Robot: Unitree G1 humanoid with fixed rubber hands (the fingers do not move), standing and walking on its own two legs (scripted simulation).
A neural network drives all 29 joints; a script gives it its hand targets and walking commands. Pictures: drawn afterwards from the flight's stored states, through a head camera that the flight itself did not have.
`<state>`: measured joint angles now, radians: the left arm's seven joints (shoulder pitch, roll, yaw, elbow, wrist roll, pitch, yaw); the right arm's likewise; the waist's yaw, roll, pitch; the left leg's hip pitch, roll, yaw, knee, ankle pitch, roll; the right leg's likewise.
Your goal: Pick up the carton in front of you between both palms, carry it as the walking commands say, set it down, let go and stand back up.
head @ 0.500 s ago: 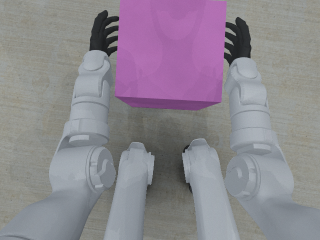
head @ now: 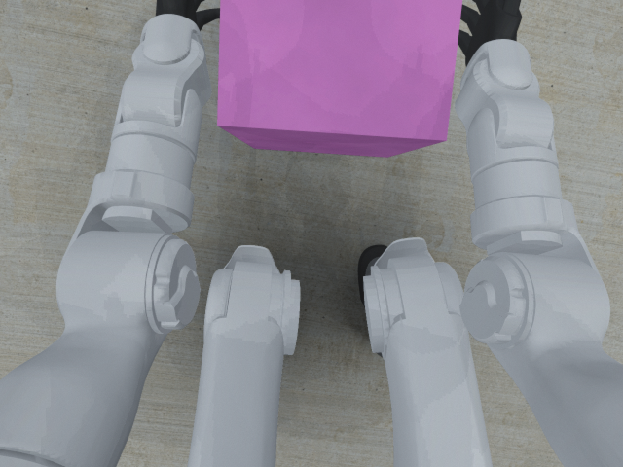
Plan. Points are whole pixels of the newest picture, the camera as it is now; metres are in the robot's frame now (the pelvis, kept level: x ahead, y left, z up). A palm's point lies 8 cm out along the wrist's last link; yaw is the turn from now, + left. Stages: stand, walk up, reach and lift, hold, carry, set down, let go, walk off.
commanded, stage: set down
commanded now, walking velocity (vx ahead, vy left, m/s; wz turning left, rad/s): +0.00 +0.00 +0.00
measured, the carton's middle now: (331, 60) +0.52 -0.02 -0.24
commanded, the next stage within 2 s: none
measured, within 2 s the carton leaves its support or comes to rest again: rests again in 1.08 s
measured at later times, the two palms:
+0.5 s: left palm (187, 26) +0.54 +0.13 -0.17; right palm (483, 55) +0.51 -0.18 -0.17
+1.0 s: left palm (186, 19) +0.55 +0.13 -0.18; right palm (485, 46) +0.52 -0.18 -0.18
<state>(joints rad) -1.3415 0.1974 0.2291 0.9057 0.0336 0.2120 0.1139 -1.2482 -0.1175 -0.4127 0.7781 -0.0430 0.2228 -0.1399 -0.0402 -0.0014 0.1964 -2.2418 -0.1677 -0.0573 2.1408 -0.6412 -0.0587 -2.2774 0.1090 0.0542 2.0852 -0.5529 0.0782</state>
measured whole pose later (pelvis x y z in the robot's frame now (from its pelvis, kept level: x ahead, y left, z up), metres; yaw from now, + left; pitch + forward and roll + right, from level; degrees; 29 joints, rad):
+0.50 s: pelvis +0.00 +0.00 -0.02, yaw +0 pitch +38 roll -1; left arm -1.41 0.21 0.27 1.06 0.08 0.17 0.08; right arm -1.30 -0.15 -0.45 0.92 -0.09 0.18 -0.08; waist -0.04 0.01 0.26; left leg -2.23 -0.15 -0.04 2.21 -0.64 -0.04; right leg -2.26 0.09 0.04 2.15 -0.56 0.07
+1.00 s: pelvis -0.01 +0.00 -0.02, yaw +0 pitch +37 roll -2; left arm -1.47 0.23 0.33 1.08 0.16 0.12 0.00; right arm -1.37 -0.18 -0.52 0.99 -0.16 0.12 0.00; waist -0.04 -0.01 0.31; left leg -2.23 -0.12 -0.03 2.22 -0.64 -0.03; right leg -2.26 0.08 0.03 2.16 -0.56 0.07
